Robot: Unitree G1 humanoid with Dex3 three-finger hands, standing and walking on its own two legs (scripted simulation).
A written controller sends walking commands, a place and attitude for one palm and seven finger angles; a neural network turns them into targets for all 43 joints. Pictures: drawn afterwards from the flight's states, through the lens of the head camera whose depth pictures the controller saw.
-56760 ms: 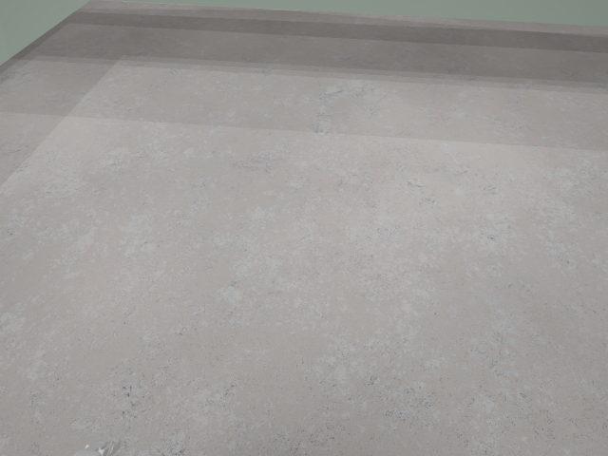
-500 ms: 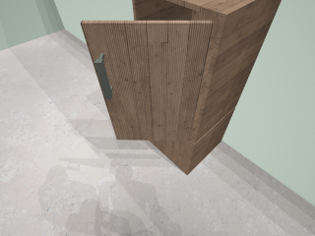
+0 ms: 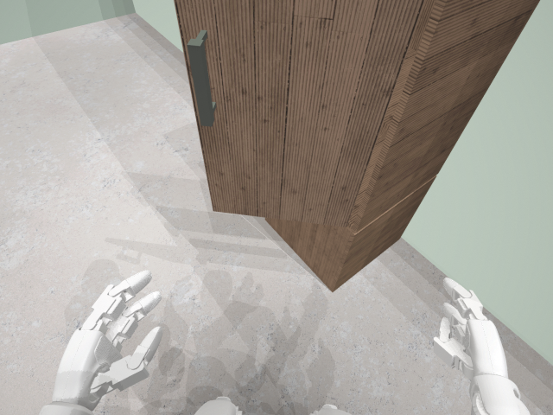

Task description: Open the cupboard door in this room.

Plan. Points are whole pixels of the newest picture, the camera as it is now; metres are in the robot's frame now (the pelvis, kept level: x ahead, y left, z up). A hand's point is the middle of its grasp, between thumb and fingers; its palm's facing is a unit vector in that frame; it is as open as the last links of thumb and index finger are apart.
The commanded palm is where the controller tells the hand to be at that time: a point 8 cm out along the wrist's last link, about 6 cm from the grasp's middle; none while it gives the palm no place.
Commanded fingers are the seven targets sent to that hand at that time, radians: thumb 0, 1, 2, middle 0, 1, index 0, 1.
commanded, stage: raise the hand with hooked fingers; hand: left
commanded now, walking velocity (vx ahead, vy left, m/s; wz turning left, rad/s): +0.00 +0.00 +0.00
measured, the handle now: (205, 80) +0.62 +0.19 +0.14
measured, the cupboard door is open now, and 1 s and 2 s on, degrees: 45 45 45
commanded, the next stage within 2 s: move the hooked fingers beside the handle in 1.68 s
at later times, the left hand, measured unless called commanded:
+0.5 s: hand (93, 299) +0.23 +0.25 +0.08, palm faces -0.02 -1.00 -0.05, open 11.6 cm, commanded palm +0.20 +0.30 +0.09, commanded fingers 0.00 -0.20 0.43 -0.28 -1.00 -0.28 -1.00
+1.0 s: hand (49, 240) +0.27 +0.29 +0.14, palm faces +0.02 -1.00 -0.04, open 13.9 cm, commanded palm +0.25 +0.34 +0.15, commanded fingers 0.00 -0.50 0.30 -0.30 -1.20 -0.30 -1.20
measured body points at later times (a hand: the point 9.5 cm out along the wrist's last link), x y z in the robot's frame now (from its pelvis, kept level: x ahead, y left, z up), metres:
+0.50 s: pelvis -0.01 +0.03 +0.02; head +0.03 +0.04 +0.47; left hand +0.23 +0.30 +0.08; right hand +0.13 -0.21 -0.07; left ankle +0.01 +0.13 -0.67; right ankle +0.02 -0.08 -0.67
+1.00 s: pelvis +0.01 +0.03 +0.04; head +0.02 +0.03 +0.49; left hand +0.27 +0.35 +0.14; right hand +0.19 -0.19 -0.02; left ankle +0.01 +0.13 -0.67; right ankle +0.02 -0.08 -0.67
